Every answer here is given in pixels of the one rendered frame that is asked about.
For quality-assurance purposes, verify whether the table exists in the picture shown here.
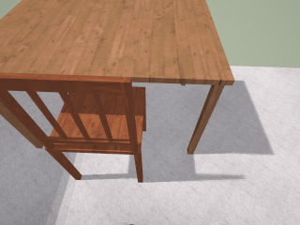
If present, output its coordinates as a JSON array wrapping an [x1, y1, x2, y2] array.
[[0, 0, 235, 155]]

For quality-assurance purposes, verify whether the chair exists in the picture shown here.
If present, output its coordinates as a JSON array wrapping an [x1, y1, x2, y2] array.
[[0, 72, 146, 183]]

